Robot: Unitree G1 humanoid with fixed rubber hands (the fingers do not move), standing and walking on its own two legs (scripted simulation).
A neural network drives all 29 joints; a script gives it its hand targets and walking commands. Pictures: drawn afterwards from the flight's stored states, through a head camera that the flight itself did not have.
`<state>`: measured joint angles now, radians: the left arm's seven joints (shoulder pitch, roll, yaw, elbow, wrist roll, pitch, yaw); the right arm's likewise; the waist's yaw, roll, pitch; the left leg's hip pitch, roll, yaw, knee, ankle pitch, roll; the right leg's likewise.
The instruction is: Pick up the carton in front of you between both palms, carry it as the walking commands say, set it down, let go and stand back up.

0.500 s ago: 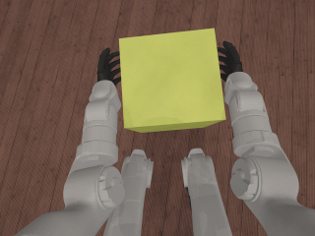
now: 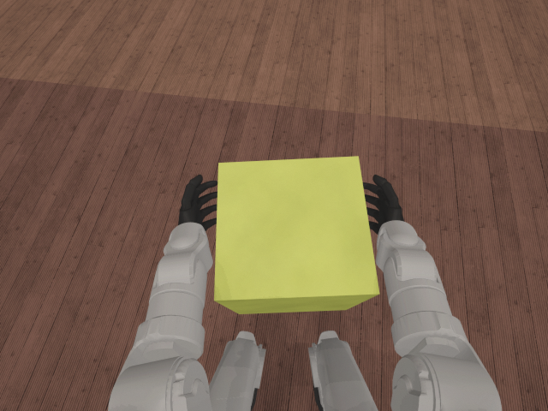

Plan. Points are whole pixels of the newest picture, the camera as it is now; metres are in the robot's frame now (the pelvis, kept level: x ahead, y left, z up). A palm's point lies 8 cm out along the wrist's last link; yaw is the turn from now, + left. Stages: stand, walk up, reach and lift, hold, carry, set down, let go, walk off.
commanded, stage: reach and lift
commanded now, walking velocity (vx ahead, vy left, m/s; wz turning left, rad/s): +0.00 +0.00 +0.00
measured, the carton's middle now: (290, 246) +0.38 -0.01 -0.11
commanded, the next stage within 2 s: hold in 1.70 s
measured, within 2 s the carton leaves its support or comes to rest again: neither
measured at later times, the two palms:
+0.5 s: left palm (150, 200) +0.36 +0.15 +0.12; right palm (428, 207) +0.35 -0.15 +0.11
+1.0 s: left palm (122, 191) +0.34 +0.15 +0.17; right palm (455, 201) +0.33 -0.15 +0.17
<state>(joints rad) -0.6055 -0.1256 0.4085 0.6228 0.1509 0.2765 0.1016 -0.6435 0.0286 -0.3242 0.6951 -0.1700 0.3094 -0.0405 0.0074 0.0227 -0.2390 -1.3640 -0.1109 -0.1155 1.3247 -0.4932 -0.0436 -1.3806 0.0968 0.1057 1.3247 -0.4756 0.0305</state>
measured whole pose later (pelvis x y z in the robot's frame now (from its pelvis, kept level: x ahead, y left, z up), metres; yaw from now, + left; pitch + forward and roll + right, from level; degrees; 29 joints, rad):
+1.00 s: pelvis +0.04 +0.00 +0.14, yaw +0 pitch -3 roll +0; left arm -0.35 -0.17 0.33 0.42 0.31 0.59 0.00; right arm -0.32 0.16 -0.30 0.41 -0.29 0.62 0.00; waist 0.00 0.01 -0.02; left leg -0.19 -0.05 -0.14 0.49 -0.24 -0.01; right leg -0.20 0.05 0.14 0.48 -0.22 0.01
